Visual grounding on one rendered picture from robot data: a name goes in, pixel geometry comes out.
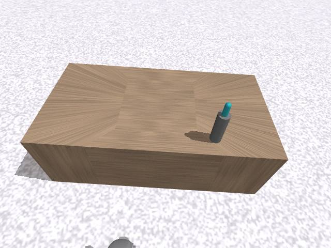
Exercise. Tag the bottle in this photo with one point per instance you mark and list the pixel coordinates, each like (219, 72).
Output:
(221, 123)

